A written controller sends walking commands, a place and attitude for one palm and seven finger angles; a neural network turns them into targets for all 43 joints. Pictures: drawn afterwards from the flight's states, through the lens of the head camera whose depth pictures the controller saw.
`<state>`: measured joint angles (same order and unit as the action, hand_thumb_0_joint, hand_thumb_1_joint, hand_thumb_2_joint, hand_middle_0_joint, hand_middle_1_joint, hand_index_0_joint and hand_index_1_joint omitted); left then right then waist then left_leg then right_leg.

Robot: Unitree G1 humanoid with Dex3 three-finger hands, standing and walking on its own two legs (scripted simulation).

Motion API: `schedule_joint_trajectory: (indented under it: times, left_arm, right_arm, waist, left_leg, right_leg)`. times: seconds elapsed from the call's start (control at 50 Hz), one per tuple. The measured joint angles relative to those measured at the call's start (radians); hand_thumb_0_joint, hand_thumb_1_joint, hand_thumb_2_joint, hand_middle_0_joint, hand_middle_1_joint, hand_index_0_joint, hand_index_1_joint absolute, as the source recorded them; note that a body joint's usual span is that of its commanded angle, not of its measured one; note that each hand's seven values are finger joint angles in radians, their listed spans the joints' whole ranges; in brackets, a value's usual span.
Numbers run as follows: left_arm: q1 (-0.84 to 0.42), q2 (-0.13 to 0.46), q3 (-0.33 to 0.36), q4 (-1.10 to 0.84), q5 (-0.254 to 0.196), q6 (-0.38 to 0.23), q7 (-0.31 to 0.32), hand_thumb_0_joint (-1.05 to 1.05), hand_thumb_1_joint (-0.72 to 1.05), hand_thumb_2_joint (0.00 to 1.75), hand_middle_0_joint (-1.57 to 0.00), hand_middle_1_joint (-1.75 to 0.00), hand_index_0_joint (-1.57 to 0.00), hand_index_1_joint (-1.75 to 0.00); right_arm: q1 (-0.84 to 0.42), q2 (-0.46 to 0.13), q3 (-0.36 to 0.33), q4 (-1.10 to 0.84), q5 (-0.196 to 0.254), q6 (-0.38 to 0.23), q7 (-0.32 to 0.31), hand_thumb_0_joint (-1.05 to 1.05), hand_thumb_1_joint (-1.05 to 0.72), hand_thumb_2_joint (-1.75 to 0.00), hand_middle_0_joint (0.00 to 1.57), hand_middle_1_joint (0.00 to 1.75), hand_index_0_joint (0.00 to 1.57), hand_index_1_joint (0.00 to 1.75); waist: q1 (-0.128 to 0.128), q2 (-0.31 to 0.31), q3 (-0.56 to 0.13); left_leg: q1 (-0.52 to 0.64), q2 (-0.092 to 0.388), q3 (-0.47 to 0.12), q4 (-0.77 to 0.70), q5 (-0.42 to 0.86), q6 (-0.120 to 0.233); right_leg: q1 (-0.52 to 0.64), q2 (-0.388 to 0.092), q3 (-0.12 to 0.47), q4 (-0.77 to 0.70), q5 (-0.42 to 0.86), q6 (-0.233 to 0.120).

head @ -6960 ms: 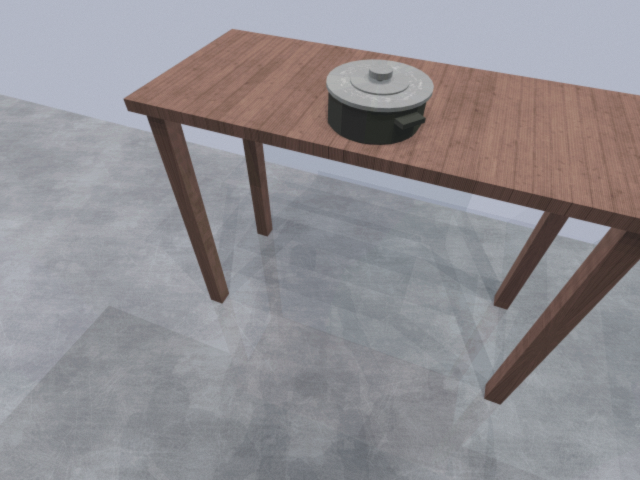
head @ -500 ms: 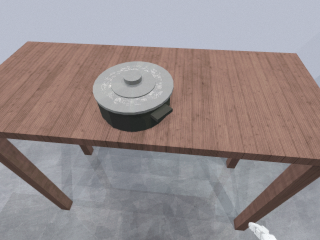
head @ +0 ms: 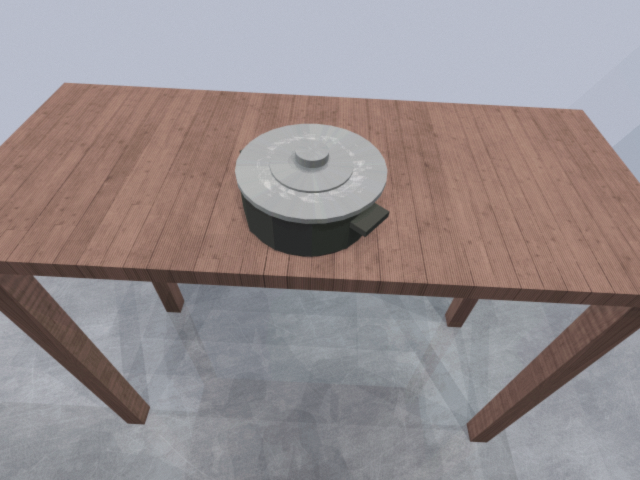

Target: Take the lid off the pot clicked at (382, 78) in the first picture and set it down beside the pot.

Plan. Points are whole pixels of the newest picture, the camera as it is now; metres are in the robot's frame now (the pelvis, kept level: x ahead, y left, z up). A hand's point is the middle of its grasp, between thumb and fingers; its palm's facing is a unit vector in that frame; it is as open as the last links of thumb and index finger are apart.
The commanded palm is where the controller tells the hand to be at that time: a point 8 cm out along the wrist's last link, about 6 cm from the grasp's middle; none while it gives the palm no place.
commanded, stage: come to a stop and stand still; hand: left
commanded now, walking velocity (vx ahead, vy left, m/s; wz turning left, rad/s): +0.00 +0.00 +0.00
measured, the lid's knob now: (312, 154) +0.49 +0.05 +0.16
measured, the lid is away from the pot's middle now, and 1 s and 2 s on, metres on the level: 0.00 0.00 0.00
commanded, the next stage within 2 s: look again from close up in 1.12 s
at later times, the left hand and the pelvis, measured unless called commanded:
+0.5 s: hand out of the picture +0.03 +0.17 -0.17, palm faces +0.03 -0.99 -0.17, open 7.4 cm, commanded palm none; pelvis +0.03 +0.01 +0.00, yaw -1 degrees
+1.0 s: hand out of the picture +0.07 +0.16 -0.17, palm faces +0.02 -0.98 -0.19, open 7.3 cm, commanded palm none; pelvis +0.06 -0.01 +0.00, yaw -1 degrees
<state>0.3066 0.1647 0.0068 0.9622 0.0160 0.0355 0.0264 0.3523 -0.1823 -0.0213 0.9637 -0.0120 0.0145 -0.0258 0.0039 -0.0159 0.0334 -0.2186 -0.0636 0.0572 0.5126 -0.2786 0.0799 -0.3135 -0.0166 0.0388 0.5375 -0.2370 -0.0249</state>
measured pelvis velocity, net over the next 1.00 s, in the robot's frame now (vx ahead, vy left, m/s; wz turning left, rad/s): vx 0.06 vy -0.01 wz -0.02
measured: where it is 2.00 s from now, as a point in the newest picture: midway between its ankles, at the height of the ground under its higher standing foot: outside the picture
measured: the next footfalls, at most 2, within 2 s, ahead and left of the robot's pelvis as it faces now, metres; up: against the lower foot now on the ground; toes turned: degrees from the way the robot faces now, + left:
none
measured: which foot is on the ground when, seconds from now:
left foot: down 0.00-1.00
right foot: down 0.00-1.00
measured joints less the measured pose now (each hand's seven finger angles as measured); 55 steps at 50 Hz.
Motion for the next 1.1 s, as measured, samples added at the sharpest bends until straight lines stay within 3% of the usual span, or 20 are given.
schedule_joint_trajectory:
  times: [0.24,0.54,1.1]
  left_arm:
    - [-0.038,0.014,0.006,0.05,-0.001,-0.007,0.0,0.01,0.91,0.9,-0.2,-0.3,-0.2,-0.3]
    - [0.017,-0.035,-0.007,0.111,-0.004,-0.017,0.008,0.01,0.91,0.9,-0.2,-0.3,-0.2,-0.3]
    - [-0.02,-0.011,-0.005,0.106,-0.01,-0.032,0.017,0.01,0.92,0.9,-0.2,-0.3,-0.2,-0.3]
  right_arm:
    - [0.003,0.061,0.025,0.063,0.001,-0.011,0.001,0.0,-0.91,-0.9,0.2,0.3,0.2,0.3]
    - [-0.033,0.042,0.016,0.086,0.004,-0.03,-0.014,0.01,-0.92,-0.9,0.2,0.3,0.2,0.3]
    - [-0.037,0.058,0.021,0.13,0.004,-0.031,-0.018,0.0,-0.92,-0.9,0.2,0.3,0.2,0.3]
  waist:
    - [-0.009,0.008,-0.023]
    - [0.004,0.008,-0.019]
    - [-0.004,0.017,-0.013]
  left_leg:
    - [0.048,-0.016,0.019,-0.051,0.009,0.019]
    - [0.081,-0.005,0.015,-0.054,-0.034,0.008]
    - [0.113,0.037,-0.003,-0.042,-0.082,-0.03]
  right_leg:
    - [0.042,-0.024,0.004,-0.053,0.046,0.015]
    - [0.069,-0.015,0.001,-0.045,0.002,0.061]
    - [0.105,0.025,-0.02,-0.044,-0.043,0.03]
